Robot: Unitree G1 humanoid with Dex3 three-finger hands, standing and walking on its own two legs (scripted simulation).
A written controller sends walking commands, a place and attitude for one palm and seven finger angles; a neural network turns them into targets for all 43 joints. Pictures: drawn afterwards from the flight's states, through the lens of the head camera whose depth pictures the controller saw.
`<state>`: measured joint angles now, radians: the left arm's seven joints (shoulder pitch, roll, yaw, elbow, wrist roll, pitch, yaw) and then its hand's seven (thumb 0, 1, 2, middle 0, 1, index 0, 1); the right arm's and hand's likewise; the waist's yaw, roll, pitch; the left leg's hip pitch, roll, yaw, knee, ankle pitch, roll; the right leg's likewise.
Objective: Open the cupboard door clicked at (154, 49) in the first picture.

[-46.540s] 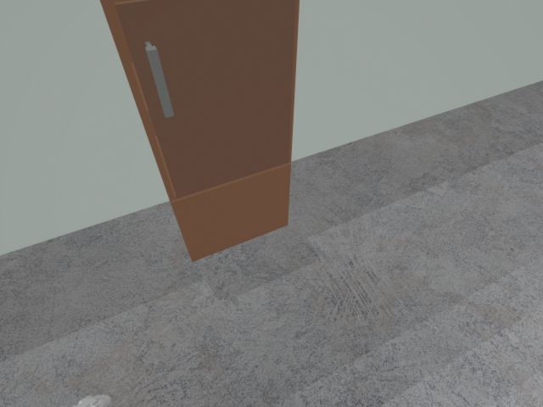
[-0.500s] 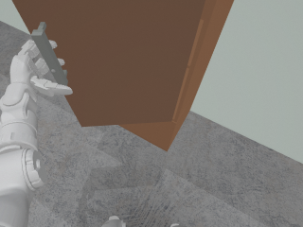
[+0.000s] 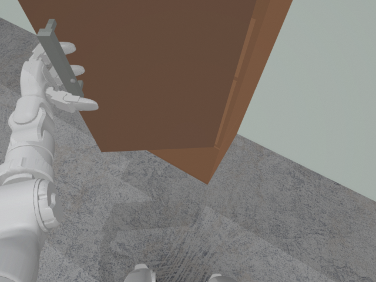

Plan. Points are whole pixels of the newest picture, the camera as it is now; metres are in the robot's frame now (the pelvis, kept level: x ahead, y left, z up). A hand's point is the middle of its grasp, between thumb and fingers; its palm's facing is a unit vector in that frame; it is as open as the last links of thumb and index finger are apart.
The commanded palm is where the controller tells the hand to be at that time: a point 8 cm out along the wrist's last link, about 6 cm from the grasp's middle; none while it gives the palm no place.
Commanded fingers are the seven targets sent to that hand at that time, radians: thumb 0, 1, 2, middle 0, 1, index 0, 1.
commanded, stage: slide the fingers in behind the handle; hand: left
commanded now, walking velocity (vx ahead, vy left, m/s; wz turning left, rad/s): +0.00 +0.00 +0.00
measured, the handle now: (66, 63) +0.56 +0.23 +0.12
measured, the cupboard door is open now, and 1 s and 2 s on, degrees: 35 36 36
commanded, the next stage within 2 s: move the hooked fingers beside the handle in 0.38 s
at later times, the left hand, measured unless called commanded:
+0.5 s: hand (74, 80) +0.50 +0.20 +0.13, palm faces +0.07 -1.00 -0.01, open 14.2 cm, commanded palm +0.48 +0.23 +0.12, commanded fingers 0.00 -0.50 0.30 -0.30 -1.20 -0.30 -1.20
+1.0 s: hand (70, 82) +0.49 +0.21 +0.13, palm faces +0.04 -1.00 +0.00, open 14.0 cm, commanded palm +0.47 +0.27 +0.12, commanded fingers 0.00 -0.50 0.30 -0.30 -1.20 -0.30 -1.20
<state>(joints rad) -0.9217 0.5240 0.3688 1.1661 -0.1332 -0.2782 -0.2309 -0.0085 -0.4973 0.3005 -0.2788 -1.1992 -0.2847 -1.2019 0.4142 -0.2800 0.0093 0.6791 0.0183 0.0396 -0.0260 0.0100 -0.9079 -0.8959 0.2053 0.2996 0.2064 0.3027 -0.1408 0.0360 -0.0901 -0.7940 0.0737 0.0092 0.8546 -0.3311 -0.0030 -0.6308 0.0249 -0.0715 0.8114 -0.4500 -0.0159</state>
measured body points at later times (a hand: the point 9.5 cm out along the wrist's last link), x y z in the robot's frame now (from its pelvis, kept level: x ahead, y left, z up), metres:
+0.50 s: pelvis +0.00 +0.01 +0.00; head +0.09 +0.01 +0.44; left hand +0.49 +0.26 +0.13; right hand +0.01 -0.26 -0.12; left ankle +0.04 +0.12 -0.70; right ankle -0.04 -0.11 -0.70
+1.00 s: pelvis +0.01 +0.00 +0.00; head +0.09 +0.01 +0.45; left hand +0.49 +0.26 +0.13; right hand +0.02 -0.27 -0.11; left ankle +0.04 +0.12 -0.70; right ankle -0.04 -0.11 -0.70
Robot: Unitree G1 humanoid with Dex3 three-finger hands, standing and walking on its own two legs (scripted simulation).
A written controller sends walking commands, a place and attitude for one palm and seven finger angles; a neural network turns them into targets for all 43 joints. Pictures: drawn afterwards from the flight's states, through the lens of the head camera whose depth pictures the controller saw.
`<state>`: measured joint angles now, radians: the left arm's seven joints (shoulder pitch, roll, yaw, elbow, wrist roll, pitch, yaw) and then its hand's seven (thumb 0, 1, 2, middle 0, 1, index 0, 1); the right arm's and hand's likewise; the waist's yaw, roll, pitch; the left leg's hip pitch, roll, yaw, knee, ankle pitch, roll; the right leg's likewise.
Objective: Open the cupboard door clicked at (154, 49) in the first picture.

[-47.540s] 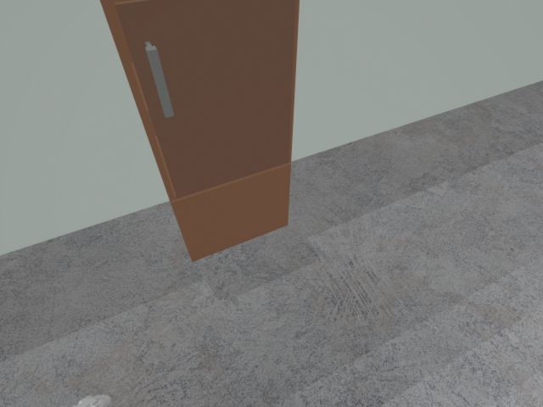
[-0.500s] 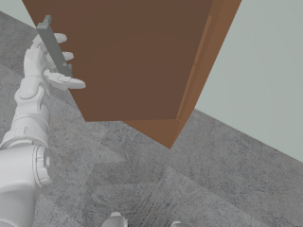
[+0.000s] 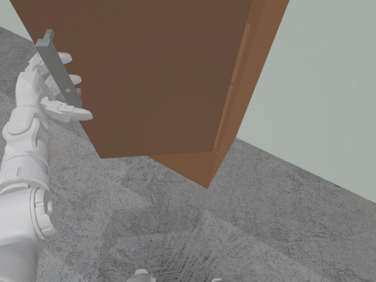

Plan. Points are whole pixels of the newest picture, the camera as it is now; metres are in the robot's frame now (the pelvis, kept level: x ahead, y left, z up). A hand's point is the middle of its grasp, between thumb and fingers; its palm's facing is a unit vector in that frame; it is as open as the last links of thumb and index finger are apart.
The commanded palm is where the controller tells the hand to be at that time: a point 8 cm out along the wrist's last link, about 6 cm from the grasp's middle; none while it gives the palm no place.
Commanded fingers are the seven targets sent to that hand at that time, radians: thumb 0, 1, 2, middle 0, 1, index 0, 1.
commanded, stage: move the hooked fingers beside the handle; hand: left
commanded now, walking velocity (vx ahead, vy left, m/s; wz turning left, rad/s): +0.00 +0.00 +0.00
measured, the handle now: (64, 72) +0.54 +0.24 +0.12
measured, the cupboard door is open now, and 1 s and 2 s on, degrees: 36 36 36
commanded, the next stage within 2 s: slide the fingers in behind the handle in 1.90 s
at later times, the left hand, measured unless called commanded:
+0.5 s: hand (56, 90) +0.49 +0.24 +0.12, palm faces +0.05 -1.00 +0.00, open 14.0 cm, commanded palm +0.46 +0.30 +0.12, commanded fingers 0.00 -0.50 0.30 -0.30 -1.20 -0.30 -1.20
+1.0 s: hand (38, 94) +0.48 +0.27 +0.12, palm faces +0.06 -1.00 +0.01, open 14.0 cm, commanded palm +0.46 +0.32 +0.12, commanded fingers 0.00 -0.50 0.30 -0.30 -1.20 -0.30 -1.20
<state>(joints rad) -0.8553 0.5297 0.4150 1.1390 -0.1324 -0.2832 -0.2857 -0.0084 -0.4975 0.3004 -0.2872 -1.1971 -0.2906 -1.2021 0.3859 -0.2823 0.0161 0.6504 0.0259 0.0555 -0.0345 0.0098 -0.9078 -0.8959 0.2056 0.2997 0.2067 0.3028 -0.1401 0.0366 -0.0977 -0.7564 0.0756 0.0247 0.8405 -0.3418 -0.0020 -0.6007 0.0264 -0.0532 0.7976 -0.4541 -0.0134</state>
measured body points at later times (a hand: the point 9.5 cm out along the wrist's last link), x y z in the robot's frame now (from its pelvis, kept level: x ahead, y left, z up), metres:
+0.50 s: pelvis +0.00 +0.01 +0.00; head +0.09 +0.02 +0.44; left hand +0.48 +0.30 +0.12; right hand +0.00 -0.27 -0.11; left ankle +0.03 +0.12 -0.70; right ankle -0.04 -0.11 -0.70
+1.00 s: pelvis +0.00 +0.01 +0.00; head +0.09 +0.03 +0.44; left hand +0.47 +0.33 +0.12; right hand +0.01 -0.27 -0.11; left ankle +0.03 +0.12 -0.70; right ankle -0.04 -0.11 -0.70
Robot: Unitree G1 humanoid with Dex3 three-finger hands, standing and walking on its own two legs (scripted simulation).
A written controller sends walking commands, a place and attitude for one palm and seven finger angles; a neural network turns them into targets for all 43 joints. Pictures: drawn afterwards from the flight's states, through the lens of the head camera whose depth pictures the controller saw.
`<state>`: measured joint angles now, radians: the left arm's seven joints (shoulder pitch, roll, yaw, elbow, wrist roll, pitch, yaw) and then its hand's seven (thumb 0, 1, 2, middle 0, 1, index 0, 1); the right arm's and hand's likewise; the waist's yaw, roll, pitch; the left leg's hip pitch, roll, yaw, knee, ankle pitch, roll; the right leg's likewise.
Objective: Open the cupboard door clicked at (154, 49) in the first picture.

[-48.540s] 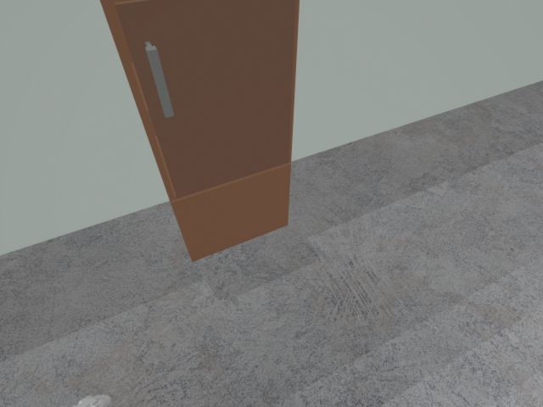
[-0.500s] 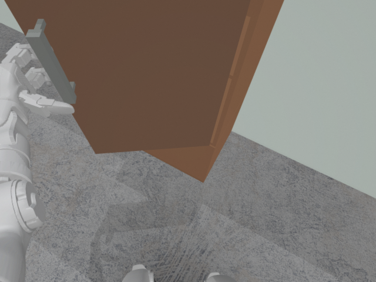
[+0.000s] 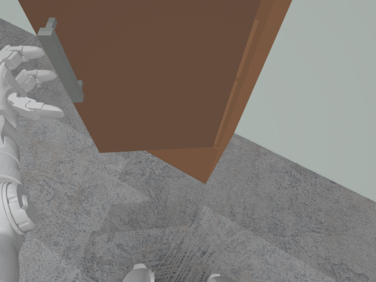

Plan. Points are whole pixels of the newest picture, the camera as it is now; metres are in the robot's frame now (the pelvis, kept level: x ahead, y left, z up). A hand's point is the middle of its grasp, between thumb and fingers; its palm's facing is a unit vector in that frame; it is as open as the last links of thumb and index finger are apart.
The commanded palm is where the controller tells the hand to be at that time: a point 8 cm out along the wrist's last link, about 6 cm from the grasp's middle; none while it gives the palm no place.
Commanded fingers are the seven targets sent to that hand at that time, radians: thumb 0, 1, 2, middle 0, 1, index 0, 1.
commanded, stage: move the hooked fingers beside the handle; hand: left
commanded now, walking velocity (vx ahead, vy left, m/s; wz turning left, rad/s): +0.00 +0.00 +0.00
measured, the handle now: (66, 64) +0.55 +0.23 +0.12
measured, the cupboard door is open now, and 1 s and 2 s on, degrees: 36 36 36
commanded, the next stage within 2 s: slide the fingers in behind the handle in 0.90 s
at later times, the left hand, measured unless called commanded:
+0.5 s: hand (37, 84) +0.48 +0.26 +0.13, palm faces +0.06 -1.00 +0.00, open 14.0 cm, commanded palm +0.45 +0.31 +0.12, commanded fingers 0.00 -0.50 0.30 -0.30 -1.20 -0.30 -1.20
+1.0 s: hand (30, 89) +0.47 +0.27 +0.13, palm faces +0.06 -1.00 +0.02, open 14.0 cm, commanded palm +0.45 +0.32 +0.12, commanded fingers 0.00 -0.50 0.30 -0.30 -1.20 -0.30 -1.20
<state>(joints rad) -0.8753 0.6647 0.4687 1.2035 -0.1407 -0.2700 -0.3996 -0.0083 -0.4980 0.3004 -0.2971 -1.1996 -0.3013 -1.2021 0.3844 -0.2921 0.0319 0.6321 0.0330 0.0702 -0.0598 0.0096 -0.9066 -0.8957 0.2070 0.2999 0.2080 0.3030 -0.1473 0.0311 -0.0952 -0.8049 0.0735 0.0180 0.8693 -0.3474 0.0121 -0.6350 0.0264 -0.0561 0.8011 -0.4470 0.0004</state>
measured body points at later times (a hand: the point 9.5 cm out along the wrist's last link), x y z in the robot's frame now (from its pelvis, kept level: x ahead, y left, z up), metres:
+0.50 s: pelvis +0.00 +0.00 +0.00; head +0.09 +0.01 +0.44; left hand +0.47 +0.32 +0.13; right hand +0.00 -0.28 -0.11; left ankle +0.04 +0.11 -0.70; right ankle -0.04 -0.13 -0.70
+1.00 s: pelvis -0.01 +0.00 +0.00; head +0.08 +0.02 +0.44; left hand +0.46 +0.33 +0.13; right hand +0.01 -0.29 -0.10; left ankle +0.04 +0.11 -0.70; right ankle -0.04 -0.13 -0.70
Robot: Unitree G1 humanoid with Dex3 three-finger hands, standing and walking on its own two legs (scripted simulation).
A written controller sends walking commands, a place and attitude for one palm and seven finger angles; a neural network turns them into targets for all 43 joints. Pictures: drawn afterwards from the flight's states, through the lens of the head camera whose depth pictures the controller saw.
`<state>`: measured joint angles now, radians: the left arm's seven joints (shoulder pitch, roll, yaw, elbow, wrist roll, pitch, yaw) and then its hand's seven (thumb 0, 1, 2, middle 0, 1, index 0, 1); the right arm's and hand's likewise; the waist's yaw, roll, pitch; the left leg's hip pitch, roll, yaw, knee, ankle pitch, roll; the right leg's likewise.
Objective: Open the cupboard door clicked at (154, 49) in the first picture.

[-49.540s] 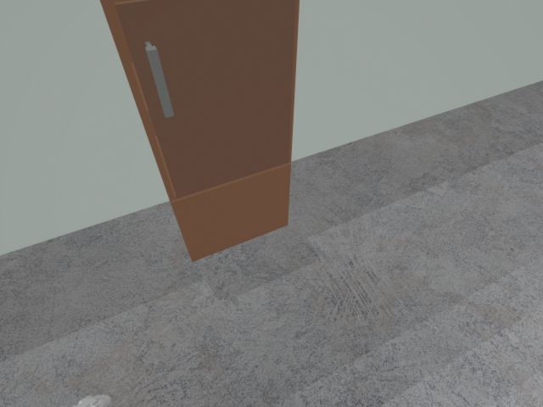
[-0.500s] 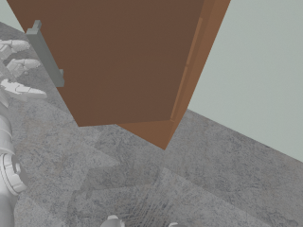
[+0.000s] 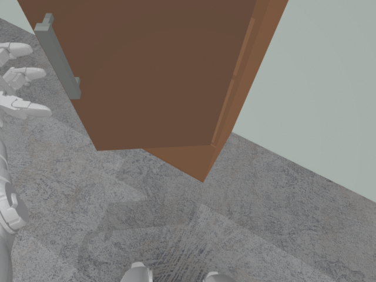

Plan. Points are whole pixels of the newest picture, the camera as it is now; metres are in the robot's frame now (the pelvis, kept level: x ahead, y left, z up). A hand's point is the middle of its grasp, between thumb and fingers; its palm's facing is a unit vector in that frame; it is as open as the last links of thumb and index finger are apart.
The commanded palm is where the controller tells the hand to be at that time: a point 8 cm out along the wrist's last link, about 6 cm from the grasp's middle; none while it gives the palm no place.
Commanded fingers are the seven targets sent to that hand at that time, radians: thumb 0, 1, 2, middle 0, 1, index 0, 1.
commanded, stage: slide the fingers in behind the handle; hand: left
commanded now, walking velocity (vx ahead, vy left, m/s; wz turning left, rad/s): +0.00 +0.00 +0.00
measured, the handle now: (63, 60) +0.55 +0.23 +0.13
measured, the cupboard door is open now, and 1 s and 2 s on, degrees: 36 36 37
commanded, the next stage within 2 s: close the thumb around the handle in 1.60 s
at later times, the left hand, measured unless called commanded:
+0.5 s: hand (51, 80) +0.49 +0.24 +0.13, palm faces +0.04 -1.00 +0.02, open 14.0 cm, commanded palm +0.47 +0.29 +0.13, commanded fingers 0.00 -0.50 0.30 -0.30 -1.20 -0.30 -1.20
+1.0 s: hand (69, 80) +0.49 +0.21 +0.13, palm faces +0.05 -1.00 +0.01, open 14.0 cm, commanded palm +0.47 +0.25 +0.13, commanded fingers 0.00 -0.50 0.30 -0.30 -1.20 -0.30 -1.20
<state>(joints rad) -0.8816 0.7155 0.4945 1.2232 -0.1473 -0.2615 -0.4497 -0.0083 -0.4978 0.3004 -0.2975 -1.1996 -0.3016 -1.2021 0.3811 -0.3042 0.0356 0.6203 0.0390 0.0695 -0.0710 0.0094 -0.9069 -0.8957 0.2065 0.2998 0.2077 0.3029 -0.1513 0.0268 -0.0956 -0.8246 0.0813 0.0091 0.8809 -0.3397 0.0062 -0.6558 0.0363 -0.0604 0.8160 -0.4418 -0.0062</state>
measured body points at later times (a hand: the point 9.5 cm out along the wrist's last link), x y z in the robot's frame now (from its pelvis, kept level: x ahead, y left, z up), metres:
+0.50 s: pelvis +0.01 +0.01 +0.00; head +0.09 +0.02 +0.44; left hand +0.49 +0.30 +0.13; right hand +0.02 -0.26 -0.11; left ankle +0.04 +0.11 -0.69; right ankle -0.03 -0.12 -0.69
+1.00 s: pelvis +0.01 -0.01 +0.00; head +0.09 +0.01 +0.45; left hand +0.48 +0.26 +0.13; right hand +0.03 -0.28 -0.11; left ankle +0.04 +0.11 -0.69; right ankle -0.03 -0.12 -0.69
